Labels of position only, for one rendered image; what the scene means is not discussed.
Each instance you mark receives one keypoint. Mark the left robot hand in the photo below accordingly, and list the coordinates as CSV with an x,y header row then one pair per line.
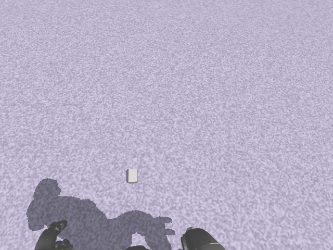
x,y
48,238

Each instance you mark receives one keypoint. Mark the small box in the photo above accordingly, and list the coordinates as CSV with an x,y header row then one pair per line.
x,y
132,176

